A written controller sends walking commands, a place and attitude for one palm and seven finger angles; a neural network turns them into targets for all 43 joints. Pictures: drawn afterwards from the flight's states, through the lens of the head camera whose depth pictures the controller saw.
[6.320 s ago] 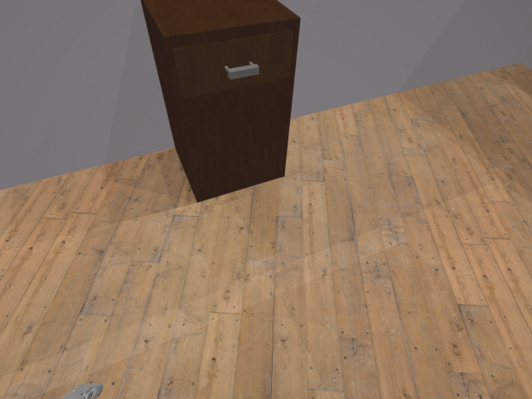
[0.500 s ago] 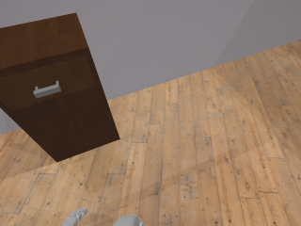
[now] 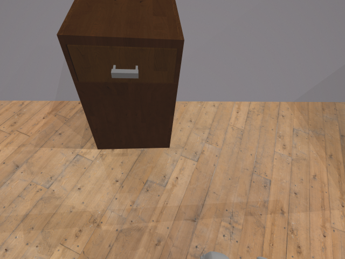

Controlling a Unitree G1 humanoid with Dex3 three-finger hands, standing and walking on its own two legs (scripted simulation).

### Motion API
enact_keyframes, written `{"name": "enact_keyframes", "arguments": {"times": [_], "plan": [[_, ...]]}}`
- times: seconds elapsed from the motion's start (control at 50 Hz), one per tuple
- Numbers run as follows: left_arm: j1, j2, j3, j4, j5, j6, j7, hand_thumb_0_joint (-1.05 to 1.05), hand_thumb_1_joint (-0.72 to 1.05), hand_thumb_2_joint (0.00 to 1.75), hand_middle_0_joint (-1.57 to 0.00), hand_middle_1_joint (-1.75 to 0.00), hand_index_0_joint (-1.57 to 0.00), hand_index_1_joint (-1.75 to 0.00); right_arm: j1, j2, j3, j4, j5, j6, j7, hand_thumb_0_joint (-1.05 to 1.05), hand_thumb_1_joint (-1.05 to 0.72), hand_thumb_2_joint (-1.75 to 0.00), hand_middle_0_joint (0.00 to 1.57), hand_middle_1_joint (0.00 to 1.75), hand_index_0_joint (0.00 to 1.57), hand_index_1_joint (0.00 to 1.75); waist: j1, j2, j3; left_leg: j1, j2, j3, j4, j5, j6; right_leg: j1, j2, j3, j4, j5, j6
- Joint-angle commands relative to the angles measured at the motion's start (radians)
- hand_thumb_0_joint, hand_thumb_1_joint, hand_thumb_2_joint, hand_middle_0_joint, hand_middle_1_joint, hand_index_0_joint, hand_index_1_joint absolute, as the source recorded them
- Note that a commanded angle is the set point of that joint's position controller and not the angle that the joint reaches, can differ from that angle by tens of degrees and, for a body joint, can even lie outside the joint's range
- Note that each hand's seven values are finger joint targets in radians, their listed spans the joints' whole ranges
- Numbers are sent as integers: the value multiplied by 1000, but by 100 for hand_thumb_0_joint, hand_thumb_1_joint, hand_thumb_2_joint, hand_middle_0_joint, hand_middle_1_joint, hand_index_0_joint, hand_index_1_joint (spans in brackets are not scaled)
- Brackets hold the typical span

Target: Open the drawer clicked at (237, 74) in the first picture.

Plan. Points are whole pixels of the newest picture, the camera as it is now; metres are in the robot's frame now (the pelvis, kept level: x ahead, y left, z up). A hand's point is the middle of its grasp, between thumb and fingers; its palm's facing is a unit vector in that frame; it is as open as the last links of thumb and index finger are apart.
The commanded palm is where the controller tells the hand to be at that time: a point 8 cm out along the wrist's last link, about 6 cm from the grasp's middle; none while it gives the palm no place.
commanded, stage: turn to face it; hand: left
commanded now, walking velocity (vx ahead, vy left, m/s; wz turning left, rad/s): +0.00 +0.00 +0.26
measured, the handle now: (125, 70) +0.83 +0.27 -0.10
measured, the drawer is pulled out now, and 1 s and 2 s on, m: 0.00 0.00 0.00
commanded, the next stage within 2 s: take the last steps up to it in 0.14 s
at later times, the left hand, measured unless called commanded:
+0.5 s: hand out of the picture +0.00 +0.14 -0.15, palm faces +0.16 -0.96 -0.24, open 7.3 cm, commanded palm none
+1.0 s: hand out of the picture +0.03 +0.19 -0.18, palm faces +0.18 -0.97 -0.14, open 7.4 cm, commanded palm none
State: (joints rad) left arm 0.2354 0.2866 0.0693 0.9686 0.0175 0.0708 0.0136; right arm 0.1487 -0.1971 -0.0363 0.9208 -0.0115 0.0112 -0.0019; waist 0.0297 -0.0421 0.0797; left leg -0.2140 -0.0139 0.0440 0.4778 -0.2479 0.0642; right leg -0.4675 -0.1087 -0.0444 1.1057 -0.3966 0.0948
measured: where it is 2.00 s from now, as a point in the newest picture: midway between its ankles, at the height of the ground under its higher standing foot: (171, 233)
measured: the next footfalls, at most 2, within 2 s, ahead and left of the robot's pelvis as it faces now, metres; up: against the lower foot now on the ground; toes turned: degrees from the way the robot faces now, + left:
right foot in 0.34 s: +0.03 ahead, -0.14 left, +0.00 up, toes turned +2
left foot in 0.82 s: +0.10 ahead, +0.14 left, +0.00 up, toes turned +16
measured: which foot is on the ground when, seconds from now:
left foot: down 0.00-0.34, up 0.36-0.80, down 0.82-1.00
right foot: up 0.00-0.32, down 0.34-0.82, up 0.84-1.00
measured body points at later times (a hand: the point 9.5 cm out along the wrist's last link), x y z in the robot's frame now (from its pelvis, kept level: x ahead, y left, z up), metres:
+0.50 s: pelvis -0.01 -0.05 +0.01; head -0.02 -0.07 +0.45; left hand -0.01 +0.19 -0.14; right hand +0.02 -0.28 -0.16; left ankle -0.01 +0.09 -0.67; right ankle -0.01 -0.14 -0.74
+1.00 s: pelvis +0.09 +0.03 +0.00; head +0.09 +0.04 +0.45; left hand +0.02 +0.24 -0.17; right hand +0.16 -0.20 -0.14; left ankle +0.06 +0.13 -0.74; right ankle +0.10 -0.10 -0.67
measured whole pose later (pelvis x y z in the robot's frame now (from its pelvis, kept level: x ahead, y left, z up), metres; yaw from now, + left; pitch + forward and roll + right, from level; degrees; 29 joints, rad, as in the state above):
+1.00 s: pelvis +0.09 +0.03 +0.00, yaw +6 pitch -2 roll +0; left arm 0.36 0.16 0.05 1.14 0.03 0.01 -0.01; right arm 0.25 -0.14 -0.05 1.04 -0.02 -0.08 -0.03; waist 0.02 -0.04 0.02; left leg -0.13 0.05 0.17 0.43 -0.26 0.02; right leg -0.46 -0.10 -0.08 1.08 -0.31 0.02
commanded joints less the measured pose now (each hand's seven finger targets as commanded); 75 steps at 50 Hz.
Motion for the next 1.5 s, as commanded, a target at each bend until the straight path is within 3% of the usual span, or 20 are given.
{"name": "enact_keyframes", "arguments": {"times": [0.0,0.22,0.28,0.32,0.36,0.46,0.66,0.74,0.76,0.8,0.82,0.94,1.16,1.22,1.24,1.26,1.28,1.34,1.4,1.48], "plan": [[-23,39,6,-75,-3,-33,6,0,90,90,-20,-30,-20,-30,90,-189,-47,-24,-2,-12,-19,0,-90,-90,20,30,20,30,-54,146,-124,191,257,-219,-145,583,96,-64,-1,24,-45,14,7],[-35,-11,-8,-72,-10,-42,17,0,90,90,-20,-30,-20,-30,84,-170,-50,11,-14,3,-17,0,-90,-90,20,30,20,30,-46,173,-94,45,240,-344,-157,352,112,147,63,12,-390,-14,-33],[58,-21,-13,-25,-4,-66,14,0,90,90,-20,-30,-20,-30,97,-134,-42,34,-8,0,-14,0,-90,-90,20,30,20,30,-11,128,-127,-65,184,-323,-128,-4,58,371,70,-5,-670,114,-46],[126,77,4,-1,18,-84,18,0,90,90,-20,-30,-20,-30,116,-33,-21,24,3,-6,-7,0,-90,-90,20,30,20,30,10,-170,-66,-369,-13,-122,165,-281,-50,529,-200,344,-905,-194,-154],[133,98,17,-12,4,-86,21,0,90,90,-20,-30,-20,-30,34,-104,-42,-5,-19,10,5,0,-90,-90,20,30,20,30,37,-240,62,-418,25,-100,459,-258,-58,291,-323,528,-1073,-454,-250],[106,-22,-15,21,0,-124,11,0,90,90,-20,-30,-20,-30,151,-42,-49,82,-20,9,22,0,-90,-90,20,30,20,30,-39,-74,68,-369,78,-43,597,0,-86,265,-153,150,-995,-63,-176],[263,-7,-10,138,14,-135,6,0,90,90,-20,-30,-20,-30,-11,-11,-31,49,-13,-24,29,0,-90,-90,20,30,20,30,21,-105,66,-309,113,40,265,-72,-83,335,-183,144,-957,35,-246],[254,-16,-7,163,3,-123,3,0,90,90,-20,-30,-20,-30,106,-5,-20,98,-11,-56,13,0,-90,-90,20,30,20,30,-33,-62,-7,36,53,124,-1,27,-74,238,-110,59,-781,147,-200],[251,-45,-13,164,1,-118,-1,0,90,90,-20,-30,-20,-30,189,-47,-29,128,-10,-63,2,0,-90,-90,20,30,20,30,-71,32,-35,206,81,82,-48,-5,-64,136,-68,27,-650,136,-172],[205,-120,-29,108,0,-119,-9,0,90,90,-20,-30,-20,-30,432,-215,-66,187,-21,-65,-19,0,-90,-90,20,30,20,30,-153,318,-114,406,476,-424,-237,-92,82,-164,75,-91,-168,-175,-100],[135,-94,-25,88,9,-108,-4,0,90,90,-20,-30,-20,-30,428,-208,-63,197,-22,-61,-30,0,-90,-90,20,30,20,30,-166,301,-91,355,494,-450,-278,-125,96,-206,48,-13,-16,-172,-108],[136,-123,-10,111,16,-81,-33,0,90,90,-20,-30,-20,-30,217,-57,-26,128,-13,-84,-31,0,-90,-90,20,30,20,30,-40,160,48,48,331,-89,-321,50,57,-113,-32,-1,-14,132,-77],[-122,-72,0,-13,5,-85,-46,0,90,90,-20,-30,-20,-30,264,-111,-50,150,-27,-71,-19,0,-90,-90,20,30,20,30,-64,156,71,74,332,-28,-253,156,68,1,9,-71,-432,182,-82],[74,-21,15,48,10,-108,-42,0,90,90,-20,-30,-20,-30,247,-111,-48,158,-20,-63,-16,0,-90,-90,20,30,20,30,36,69,-42,29,254,55,37,294,11,336,76,-118,-594,211,-114],[223,58,34,92,15,-125,-33,0,90,90,-20,-30,-20,-30,270,-76,-41,157,-9,-66,-6,0,-90,-90,20,30,20,30,96,-76,-164,-120,184,110,318,191,-25,580,-58,42,-647,167,-161],[309,172,57,108,7,-129,-16,0,90,90,-20,-30,-20,-30,285,-2,-21,121,5,-65,-2,0,-90,-90,20,30,20,30,99,-312,-244,-346,46,110,645,-332,-62,710,-327,436,-776,255,-253],[271,175,52,98,-8,-126,-10,0,90,90,-20,-30,-20,-30,234,-43,-26,110,7,-55,-6,0,-90,-90,20,30,20,30,99,-245,-254,-352,79,-31,776,-337,-41,601,-343,477,-849,166,-282],[28,32,9,38,-4,-126,0,0,90,90,-20,-30,-20,-30,174,-28,-32,117,-12,-45,0,0,-90,-90,20,30,20,30,-1,-37,-57,-349,159,-47,795,-107,-47,291,-244,244,-905,54,-257],[-5,-25,-11,46,3,-138,4,0,90,90,-20,-30,-20,-30,256,8,-23,150,-18,-20,3,0,-90,-90,20,30,20,30,-64,-60,-52,-253,156,-12,651,-55,-75,192,-177,77,-925,221,-235],[67,-36,-13,80,5,-144,3,0,90,90,-20,-30,-20,-30,183,24,-16,123,-18,-21,8,0,-90,-90,20,30,20,30,-44,-30,-47,-261,136,21,454,-45,-84,256,-161,56,-923,351,-265]]}}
